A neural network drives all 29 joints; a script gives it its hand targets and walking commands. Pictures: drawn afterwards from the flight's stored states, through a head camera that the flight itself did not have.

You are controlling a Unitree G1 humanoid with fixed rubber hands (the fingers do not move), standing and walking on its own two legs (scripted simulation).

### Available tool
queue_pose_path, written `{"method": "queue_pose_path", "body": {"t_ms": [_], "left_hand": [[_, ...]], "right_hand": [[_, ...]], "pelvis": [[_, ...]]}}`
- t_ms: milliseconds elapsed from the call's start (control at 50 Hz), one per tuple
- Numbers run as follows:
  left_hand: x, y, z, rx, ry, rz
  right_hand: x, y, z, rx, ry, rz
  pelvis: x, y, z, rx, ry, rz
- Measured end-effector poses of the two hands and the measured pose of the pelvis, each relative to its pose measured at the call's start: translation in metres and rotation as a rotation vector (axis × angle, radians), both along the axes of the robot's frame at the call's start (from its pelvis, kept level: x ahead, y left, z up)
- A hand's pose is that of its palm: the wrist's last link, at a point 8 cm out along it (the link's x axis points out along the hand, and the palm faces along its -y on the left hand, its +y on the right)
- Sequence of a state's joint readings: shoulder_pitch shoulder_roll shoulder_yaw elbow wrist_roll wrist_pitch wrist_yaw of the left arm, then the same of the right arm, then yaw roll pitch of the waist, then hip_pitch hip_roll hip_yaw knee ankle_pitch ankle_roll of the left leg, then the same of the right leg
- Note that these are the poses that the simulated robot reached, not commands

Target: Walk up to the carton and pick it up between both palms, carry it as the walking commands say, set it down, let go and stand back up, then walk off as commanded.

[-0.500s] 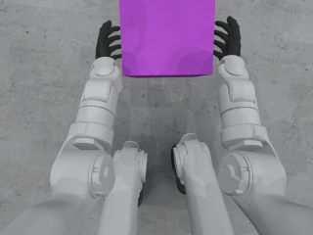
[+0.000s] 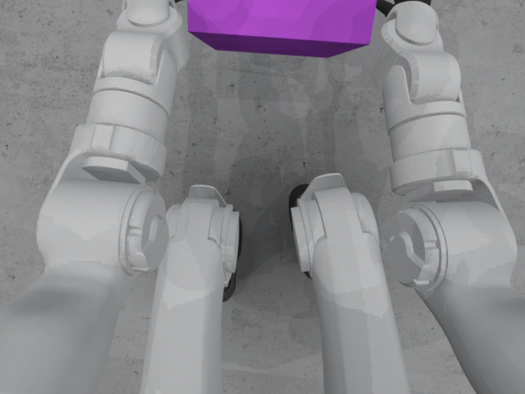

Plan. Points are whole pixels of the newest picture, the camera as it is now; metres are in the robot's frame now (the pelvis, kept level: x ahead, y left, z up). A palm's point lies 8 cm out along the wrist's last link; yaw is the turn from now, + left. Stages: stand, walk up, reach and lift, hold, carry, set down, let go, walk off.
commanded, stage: set down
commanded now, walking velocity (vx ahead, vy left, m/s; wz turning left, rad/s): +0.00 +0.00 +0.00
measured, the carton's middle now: out of the picture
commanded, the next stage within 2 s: none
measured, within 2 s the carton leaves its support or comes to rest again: rests again in 0.96 s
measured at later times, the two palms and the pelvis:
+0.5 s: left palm (170, 7) +0.59 +0.09 -0.22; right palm (382, 4) +0.56 -0.19 -0.21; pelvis +0.03 +0.02 -0.03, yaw -1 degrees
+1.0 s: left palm (160, 14) +0.57 +0.10 -0.20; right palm (381, 13) +0.55 -0.19 -0.20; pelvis +0.02 +0.00 -0.05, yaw +2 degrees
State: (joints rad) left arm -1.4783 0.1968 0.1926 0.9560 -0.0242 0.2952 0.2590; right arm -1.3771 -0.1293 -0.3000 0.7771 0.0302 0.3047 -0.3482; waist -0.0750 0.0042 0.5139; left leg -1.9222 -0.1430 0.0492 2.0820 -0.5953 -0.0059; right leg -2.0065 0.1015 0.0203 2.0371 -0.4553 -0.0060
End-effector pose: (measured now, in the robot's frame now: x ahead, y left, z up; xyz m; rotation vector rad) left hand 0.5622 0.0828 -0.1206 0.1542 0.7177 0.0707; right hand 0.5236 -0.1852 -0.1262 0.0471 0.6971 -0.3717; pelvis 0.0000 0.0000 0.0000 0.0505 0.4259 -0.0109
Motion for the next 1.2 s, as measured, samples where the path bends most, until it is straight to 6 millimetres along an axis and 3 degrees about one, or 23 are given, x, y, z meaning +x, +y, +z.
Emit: {"method": "queue_pose_path", "body": {"t_ms": [160,240,360,440,540,620,840,1080,1200], "left_hand": [[0.009,0.013,-0.009,-0.038,0.048,-0.038],[0.013,0.018,-0.034,-0.064,0.06,-0.027],[0.007,0.023,-0.088,-0.095,0.107,-0.008],[0.019,0.014,-0.101,-0.167,-0.002,0.005],[0.028,0.008,-0.092,-0.121,-0.008,-0.032],[0.023,0.005,-0.083,-0.061,0.016,-0.075],[-0.003,0.017,-0.091,-0.099,0.066,-0.024],[0.022,0.02,-0.081,-0.037,0.099,-0.094],[0.02,0.024,-0.088,-0.097,0.088,-0.076]], "right_hand": [[0.028,-0.001,-0.006,0.019,0.024,0.113],[0.033,0.003,-0.024,0.041,0.028,0.107],[0.029,0.007,-0.071,0.017,0.085,0.122],[0.037,-0.003,-0.081,-0.035,0.061,0.14],[0.03,-0.004,-0.08,0.003,0.052,0.046],[0.02,-0.003,-0.083,0.031,0.052,-0.009],[0.02,-0.001,-0.073,0.019,0.074,0.146],[0.025,0.002,-0.077,0.066,0.079,0.137],[0.026,0.003,-0.078,0.053,0.071,0.143]], "pelvis": [[0.02,-0.004,-0.017,0.008,0.178,0.015],[0.028,-0.002,-0.02,-0.001,0.231,0.016],[0.035,0.004,-0.021,-0.026,0.231,0.026],[0.032,0.011,-0.022,-0.06,0.143,0.032],[0.035,0.02,-0.034,-0.096,0.116,0.022],[0.03,0.025,-0.037,-0.095,0.09,0.021],[0.012,0.004,-0.046,-0.04,0.049,0.037],[0.028,-0.001,-0.045,-0.038,0.133,0.047],[0.035,0.007,-0.044,-0.057,0.166,0.039]]}}
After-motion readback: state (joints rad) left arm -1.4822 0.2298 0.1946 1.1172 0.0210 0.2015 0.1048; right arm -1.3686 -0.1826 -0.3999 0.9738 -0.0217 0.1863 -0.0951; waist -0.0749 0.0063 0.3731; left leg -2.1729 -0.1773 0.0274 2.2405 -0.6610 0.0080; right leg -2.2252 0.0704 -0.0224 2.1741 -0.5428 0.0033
